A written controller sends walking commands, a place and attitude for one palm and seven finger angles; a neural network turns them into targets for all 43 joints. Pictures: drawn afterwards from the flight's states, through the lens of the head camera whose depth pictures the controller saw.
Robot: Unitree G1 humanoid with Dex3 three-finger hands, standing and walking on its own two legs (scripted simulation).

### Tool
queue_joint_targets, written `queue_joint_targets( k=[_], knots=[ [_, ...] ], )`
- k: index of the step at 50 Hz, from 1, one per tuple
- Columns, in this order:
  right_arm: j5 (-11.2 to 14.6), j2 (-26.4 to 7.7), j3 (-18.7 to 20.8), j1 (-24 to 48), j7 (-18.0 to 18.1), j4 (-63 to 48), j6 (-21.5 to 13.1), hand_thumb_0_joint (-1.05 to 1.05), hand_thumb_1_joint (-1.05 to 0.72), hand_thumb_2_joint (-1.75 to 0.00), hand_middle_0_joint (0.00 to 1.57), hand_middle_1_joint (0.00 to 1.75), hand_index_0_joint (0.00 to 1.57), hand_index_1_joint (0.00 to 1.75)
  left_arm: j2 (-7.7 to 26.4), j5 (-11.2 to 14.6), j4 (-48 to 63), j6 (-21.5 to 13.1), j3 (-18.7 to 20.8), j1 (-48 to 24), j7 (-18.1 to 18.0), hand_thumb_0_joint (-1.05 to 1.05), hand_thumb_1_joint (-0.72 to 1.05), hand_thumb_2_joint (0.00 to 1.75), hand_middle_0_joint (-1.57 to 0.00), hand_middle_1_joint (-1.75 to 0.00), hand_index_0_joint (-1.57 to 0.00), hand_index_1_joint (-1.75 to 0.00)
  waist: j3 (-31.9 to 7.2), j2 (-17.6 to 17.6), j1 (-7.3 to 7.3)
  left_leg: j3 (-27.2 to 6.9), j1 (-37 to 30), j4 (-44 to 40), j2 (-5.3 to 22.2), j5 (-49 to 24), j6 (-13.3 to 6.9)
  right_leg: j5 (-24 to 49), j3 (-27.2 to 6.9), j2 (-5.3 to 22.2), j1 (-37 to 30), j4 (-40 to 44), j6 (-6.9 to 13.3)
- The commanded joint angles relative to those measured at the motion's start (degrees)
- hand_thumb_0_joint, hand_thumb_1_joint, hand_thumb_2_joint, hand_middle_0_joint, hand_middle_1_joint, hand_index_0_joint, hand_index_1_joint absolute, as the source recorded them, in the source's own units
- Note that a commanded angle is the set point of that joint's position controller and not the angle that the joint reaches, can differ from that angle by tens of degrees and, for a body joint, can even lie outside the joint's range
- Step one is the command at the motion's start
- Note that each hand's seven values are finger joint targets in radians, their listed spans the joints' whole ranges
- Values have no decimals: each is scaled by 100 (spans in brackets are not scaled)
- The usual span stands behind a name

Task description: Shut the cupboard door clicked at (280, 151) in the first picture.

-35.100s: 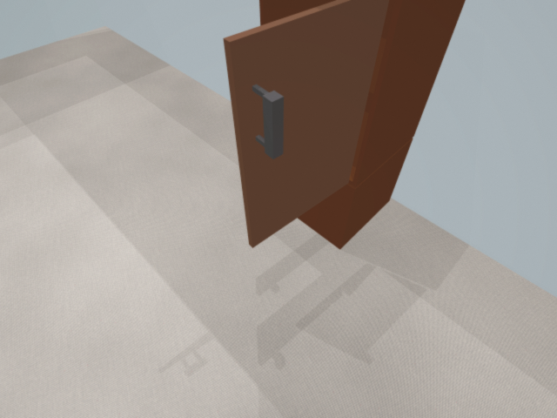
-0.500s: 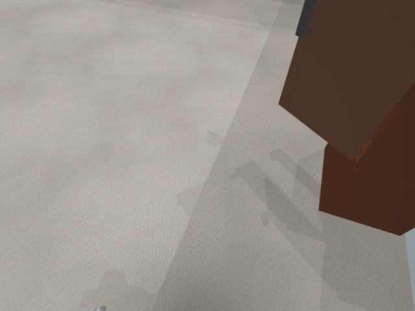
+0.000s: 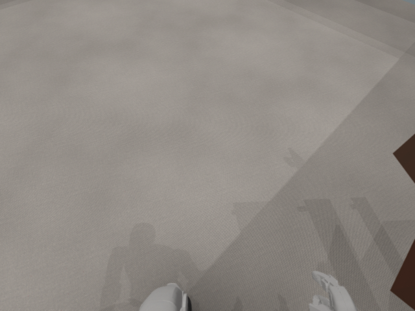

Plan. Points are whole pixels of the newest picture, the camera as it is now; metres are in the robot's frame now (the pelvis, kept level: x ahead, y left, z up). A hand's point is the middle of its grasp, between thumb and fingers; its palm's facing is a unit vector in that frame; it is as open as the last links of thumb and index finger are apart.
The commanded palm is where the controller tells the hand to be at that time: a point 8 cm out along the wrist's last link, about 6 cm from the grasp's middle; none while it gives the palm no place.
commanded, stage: walk to a spot facing it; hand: left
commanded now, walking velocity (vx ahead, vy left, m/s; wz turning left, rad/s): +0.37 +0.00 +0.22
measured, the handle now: out of the picture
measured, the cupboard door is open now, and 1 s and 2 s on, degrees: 55 55 55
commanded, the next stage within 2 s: turn to face it in 0.50 s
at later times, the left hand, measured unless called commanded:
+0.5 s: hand (155, 217) +0.32 +0.16 -0.13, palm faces +0.07 -0.98 -0.20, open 7.4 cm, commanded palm none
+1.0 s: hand (146, 223) +0.31 +0.18 -0.15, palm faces +0.15 -0.98 -0.15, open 7.4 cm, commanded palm none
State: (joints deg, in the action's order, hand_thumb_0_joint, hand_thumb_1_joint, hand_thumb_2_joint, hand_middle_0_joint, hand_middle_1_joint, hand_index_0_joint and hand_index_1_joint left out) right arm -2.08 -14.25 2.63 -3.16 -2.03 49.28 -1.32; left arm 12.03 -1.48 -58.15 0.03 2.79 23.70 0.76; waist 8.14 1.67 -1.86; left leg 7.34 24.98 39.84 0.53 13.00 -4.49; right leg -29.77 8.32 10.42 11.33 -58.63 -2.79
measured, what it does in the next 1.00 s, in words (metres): walks ahead: right foot, then left foot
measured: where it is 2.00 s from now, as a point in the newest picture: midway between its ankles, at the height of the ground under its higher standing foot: (202, 255)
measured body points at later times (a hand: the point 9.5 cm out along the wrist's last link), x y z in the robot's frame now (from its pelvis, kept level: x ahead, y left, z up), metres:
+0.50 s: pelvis +0.21 -0.03 +0.02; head +0.24 -0.04 +0.47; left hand +0.31 +0.21 -0.11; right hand +0.15 -0.26 -0.14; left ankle +0.10 +0.08 -0.65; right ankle +0.27 -0.12 -0.71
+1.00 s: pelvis +0.33 +0.01 +0.02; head +0.36 +0.02 +0.47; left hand +0.30 +0.23 -0.14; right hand +0.47 -0.20 -0.12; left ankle +0.38 +0.12 -0.71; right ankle +0.32 -0.10 -0.67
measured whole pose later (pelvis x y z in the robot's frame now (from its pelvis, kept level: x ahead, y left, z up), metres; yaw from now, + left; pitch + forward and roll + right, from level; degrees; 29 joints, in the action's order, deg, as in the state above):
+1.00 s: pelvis +0.33 +0.01 +0.02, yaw +2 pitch -2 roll -1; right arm -2.3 -9.2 1.0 -5.7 1.6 54.9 0.1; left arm 7.8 -1.5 -59.6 3.4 3.4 17.9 0.7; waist 4.6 -0.7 -2.7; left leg 10.9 17.8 32.8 6.1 13.0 -1.5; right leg -29.8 5.3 1.6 21.0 -53.4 -0.6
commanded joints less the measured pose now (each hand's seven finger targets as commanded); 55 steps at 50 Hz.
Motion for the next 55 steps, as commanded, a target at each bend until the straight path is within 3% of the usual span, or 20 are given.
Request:
queue_joint_targets(
  k=[1,5,17,19,20,21,22,23,25,27,32,36,38,40,41,43,46,53,54,55],
  knots=[
    [49,-989,261,-1398,246,98,-74,0,-90,-90,20,30,20,30,565,-29,902,-249,232,-865,-16,0,90,90,-20,-30,-20,-30,-854,-976,703,-2679,-1824,-2604,1869,1354,-640,700,-769,46,2686,-1434,156],
    [65,-575,113,-1154,280,201,-198,0,-90,-90,20,30,20,30,315,-67,584,-110,201,-371,46,0,90,90,-20,-30,-20,-30,-739,-765,248,-1800,-1299,-2849,1328,549,-618,1394,-652,-93,2093,-387,78],
    [42,-373,140,-1954,308,875,-251,0,-90,-90,20,30,20,30,281,-17,971,-205,175,-1707,103,0,90,90,-20,-30,-20,-30,-143,-516,329,-1577,-1576,-2728,1267,-270,-731,1982,-452,-572,1222,2319,190],
    [67,-338,117,-1965,319,971,-232,0,-90,-90,20,30,20,30,404,-23,712,-284,228,-940,71,0,90,90,-20,-30,-20,-30,-517,-295,-25,-1317,-1428,-1733,905,-960,-467,2047,-326,-809,-63,3022,310],
    [133,-198,107,-1965,283,974,-253,0,-90,-90,20,30,20,30,766,-58,456,-362,315,-119,18,0,90,90,-20,-30,-20,-30,-887,345,-379,-1020,-618,-362,511,-1017,-249,1657,-1097,-289,-1435,3374,534],
    [191,133,51,-2226,251,852,-309,0,-90,-90,20,30,20,30,1286,-97,168,-391,460,774,-58,0,90,90,-20,-30,-20,-30,-1594,1683,-558,-369,658,1481,-397,903,66,1585,-3087,1287,-2796,4055,1080],
    [138,-108,106,-2177,258,818,-252,0,-90,-90,20,30,20,30,1353,-8,191,-387,470,755,-84,0,90,90,-20,-30,-20,-30,-1605,1619,-465,-799,989,2821,-287,2045,85,949,-3843,1803,-2291,4592,1396],
    [102,-89,177,-1860,234,805,-223,0,-90,-90,20,30,20,30,1095,-21,327,-370,422,177,-115,0,90,90,-20,-30,-20,-30,-1092,1170,-345,-1049,1323,3454,-22,1552,91,339,-3683,1717,-1568,4792,1413],
    [81,144,159,-1676,179,856,-131,0,-90,-90,20,30,20,30,499,-3,538,-379,279,-687,-169,0,90,90,-20,-30,-20,-30,-580,58,119,-1114,1104,3357,403,524,197,1162,-1875,1240,-466,4742,1086],
    [65,340,111,-1893,134,916,3,0,-90,-90,20,30,20,30,276,-13,526,-464,199,-761,-167,0,90,90,-20,-30,-20,-30,-524,498,321,-903,900,2995,427,307,366,2820,-760,899,-129,4637,907],
    [50,632,23,-1632,90,721,101,0,-90,-90,20,30,20,30,224,1,336,-496,124,-424,-226,0,90,90,-20,-30,-20,-30,-698,431,332,-396,722,1355,428,84,511,5222,-27,633,-469,4197,961],
    [69,595,-83,-1401,143,779,-29,0,-90,-90,20,30,20,30,320,33,70,-412,34,-344,-242,0,90,90,-20,-30,-20,-30,-880,699,209,-128,-411,-319,164,-348,514,5412,-369,330,-598,3800,1006],
    [59,300,-50,-1614,183,921,-80,0,-90,-90,20,30,20,30,338,67,10,-314,30,-416,-261,0,90,90,-20,-30,-20,-30,-935,538,404,-182,-1482,-1141,200,-1260,547,4478,-455,110,-132,3428,813],
    [40,-502,107,-2044,265,1006,-88,0,-90,-90,20,30,20,30,144,58,79,-183,17,-178,-274,0,90,90,-20,-30,-20,-30,-1157,-844,521,-1201,-2714,-1163,1404,-3268,78,1443,-272,-579,973,2481,380],
    [13,-794,157,-2139,334,1006,-34,0,-90,-90,20,30,20,30,-21,61,119,-107,17,-93,-269,0,90,90,-20,-30,-20,-30,-1064,-1509,570,-1682,-2414,-1536,2113,-3096,-352,-447,-112,-907,1081,1754,283],
    [-5,-826,145,-1860,472,862,-10,0,-90,-90,20,30,20,30,56,54,258,51,58,-489,-204,0,90,90,-20,-30,-20,-30,-1223,-1939,620,-2214,-2444,-2051,2554,-2425,-715,-981,-574,-881,1755,26,238],
    [2,-655,119,-831,453,444,85,0,-90,-90,20,30,20,30,61,43,274,145,188,-533,-59,0,90,90,-20,-30,-20,-30,-989,-1139,253,-1190,-1333,-2210,2270,-877,-515,-283,-610,-658,1383,-45,226],
    [61,-679,280,-271,372,170,289,0,-90,-90,20,30,20,30,69,-30,398,212,295,18,9,0,90,90,-20,-30,-20,-30,-665,-610,-108,-225,-193,-1476,1764,1385,84,1376,-161,-956,52,2436,209],
    [89,-509,282,-251,345,95,302,0,-90,-90,20,30,20,30,313,-58,452,173,352,78,-13,0,90,90,-20,-30,-20,-30,-529,87,-187,114,83,-673,1332,1493,334,1355,-873,-650,3,3229,381],
    [129,-111,227,-221,284,-89,326,0,-90,-90,20,30,20,30,900,-104,576,103,444,11,-83,0,90,90,-20,-30,-20,-30,-451,1530,-242,579,768,691,468,2033,717,1295,-2933,550,-12,4288,929]
  ],
)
